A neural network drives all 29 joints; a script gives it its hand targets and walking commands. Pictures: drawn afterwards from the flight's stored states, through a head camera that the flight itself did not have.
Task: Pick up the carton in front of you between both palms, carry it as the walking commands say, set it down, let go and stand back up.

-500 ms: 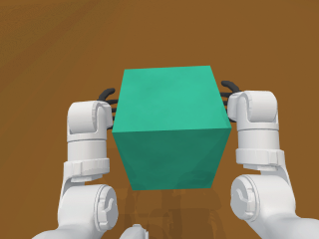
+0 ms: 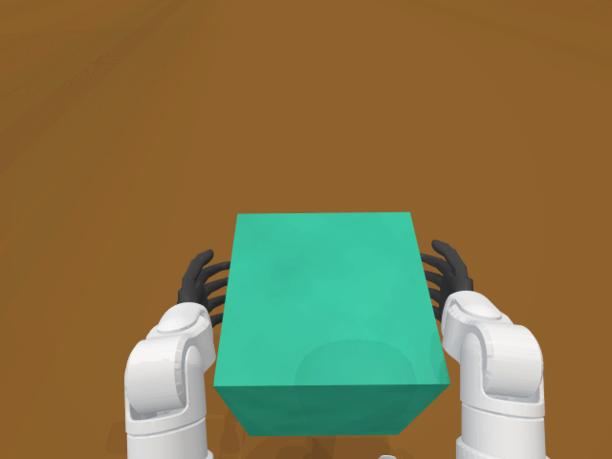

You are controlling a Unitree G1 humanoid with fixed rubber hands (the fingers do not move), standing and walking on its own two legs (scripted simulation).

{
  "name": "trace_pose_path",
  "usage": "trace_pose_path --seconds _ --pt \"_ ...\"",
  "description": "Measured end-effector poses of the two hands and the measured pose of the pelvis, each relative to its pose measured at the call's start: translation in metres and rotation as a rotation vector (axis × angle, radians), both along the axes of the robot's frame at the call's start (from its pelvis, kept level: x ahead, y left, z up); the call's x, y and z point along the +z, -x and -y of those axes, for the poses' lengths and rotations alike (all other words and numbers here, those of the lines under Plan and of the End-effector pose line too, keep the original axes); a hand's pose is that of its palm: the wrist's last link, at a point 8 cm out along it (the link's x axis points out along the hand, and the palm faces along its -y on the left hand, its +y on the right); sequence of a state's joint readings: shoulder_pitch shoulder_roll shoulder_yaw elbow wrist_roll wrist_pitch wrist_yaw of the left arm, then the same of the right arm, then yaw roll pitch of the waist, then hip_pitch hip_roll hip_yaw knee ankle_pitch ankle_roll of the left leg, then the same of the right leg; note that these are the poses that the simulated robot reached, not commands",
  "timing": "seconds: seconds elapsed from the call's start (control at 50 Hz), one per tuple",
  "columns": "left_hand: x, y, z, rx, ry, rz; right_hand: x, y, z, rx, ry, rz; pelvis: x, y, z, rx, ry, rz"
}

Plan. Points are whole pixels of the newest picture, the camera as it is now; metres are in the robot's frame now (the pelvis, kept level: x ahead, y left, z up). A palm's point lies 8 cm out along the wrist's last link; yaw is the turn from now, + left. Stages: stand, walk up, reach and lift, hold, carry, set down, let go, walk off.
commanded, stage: carry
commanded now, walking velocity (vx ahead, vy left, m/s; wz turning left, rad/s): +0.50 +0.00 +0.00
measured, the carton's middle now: (323, 332) +0.28 +0.00 +0.01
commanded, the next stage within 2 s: none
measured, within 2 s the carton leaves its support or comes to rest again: neither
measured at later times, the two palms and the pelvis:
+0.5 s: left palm (224, 152) +0.57 +0.14 +0.09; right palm (403, 142) +0.58 -0.16 +0.09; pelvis +0.31 -0.02 +0.00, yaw +3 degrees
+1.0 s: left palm (230, 91) +0.76 +0.15 +0.09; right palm (380, 88) +0.76 -0.15 +0.09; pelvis +0.49 +0.00 -0.01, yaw +1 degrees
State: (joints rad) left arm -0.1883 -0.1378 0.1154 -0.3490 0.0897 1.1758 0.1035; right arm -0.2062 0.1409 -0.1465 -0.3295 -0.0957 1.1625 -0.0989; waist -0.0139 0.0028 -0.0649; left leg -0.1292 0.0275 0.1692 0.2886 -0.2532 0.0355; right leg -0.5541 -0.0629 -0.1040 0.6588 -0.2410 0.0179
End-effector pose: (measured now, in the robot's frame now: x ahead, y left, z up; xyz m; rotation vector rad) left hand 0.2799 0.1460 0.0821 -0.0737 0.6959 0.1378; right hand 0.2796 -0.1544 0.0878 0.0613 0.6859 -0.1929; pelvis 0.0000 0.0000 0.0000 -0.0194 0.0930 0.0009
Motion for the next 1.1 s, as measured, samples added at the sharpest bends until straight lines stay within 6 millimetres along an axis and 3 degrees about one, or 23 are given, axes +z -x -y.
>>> trace_pose_path --seconds 0.08,0.16,0.24,0.32,0.46,0.58,0.66,0.72,0.82,0.96,1.1 --pt "0.012 -0.048 0.01 0.006 -0.024 0.056 0.007 -0.051 0.01 0.019 -0.006 0.056 -0.01 -0.061 0.012 0.007 -0.011 0.02" --pt "0.009 -0.1 0.022 0.019 -0.05 0.074 -0.002 -0.108 0.022 0.039 -0.023 0.074 -0.028 -0.12 0.027 0.03 0.004 0.043" --pt "0.0 -0.134 0.024 0.045 -0.051 -0.023 -0.009 -0.153 0.023 0.076 -0.014 -0.022 -0.018 -0.159 0.035 0.05 -0.01 0.035" --pt "0.003 -0.169 0.02 0.07 -0.043 -0.054 -0.006 -0.194 0.019 0.086 -0.025 -0.053 -0.006 -0.199 0.038 0.047 -0.023 0.029" --pt "0.015 -0.257 0.01 0.06 -0.033 -0.002 0.007 -0.277 0.009 0.076 -0.014 -0.001 -0.001 -0.281 0.025 0.042 -0.031 0.023" --pt "-0.009 -0.344 -0.013 0.028 -0.018 0.01 -0.012 -0.354 -0.013 0.05 0.004 0.01 -0.024 -0.364 -0.003 0.025 -0.018 0.047" --pt "-0.033 -0.379 -0.021 0.022 0.012 -0.077 -0.029 -0.387 -0.022 0.05 0.039 -0.077 -0.021 -0.392 -0.011 0.009 -0.031 0.035" --pt "-0.037 -0.396 -0.02 0.013 0.018 -0.111 -0.032 -0.402 -0.021 0.036 0.039 -0.112 -0.013 -0.41 -0.014 0.002 -0.016 0.027" --pt "-0.024 -0.427 -0.014 -0.002 0.0 -0.058 -0.022 -0.43 -0.014 0.031 0.031 -0.059 -0.01 -0.441 -0.01 0.01 -0.024 0.038" --pt "0.008 -0.469 -0.006 0.001 -0.032 0.037 0.001 -0.473 -0.007 0.03 -0.002 0.037 -0.011 -0.486 -0.004 0.015 -0.021 0.037" --pt "0.0 -0.488 -0.004 0.017 -0.026 -0.006 -0.006 -0.496 -0.004 0.041 -0.004 -0.006 -0.015 -0.508 0.002 0.018 -0.022 0.029"
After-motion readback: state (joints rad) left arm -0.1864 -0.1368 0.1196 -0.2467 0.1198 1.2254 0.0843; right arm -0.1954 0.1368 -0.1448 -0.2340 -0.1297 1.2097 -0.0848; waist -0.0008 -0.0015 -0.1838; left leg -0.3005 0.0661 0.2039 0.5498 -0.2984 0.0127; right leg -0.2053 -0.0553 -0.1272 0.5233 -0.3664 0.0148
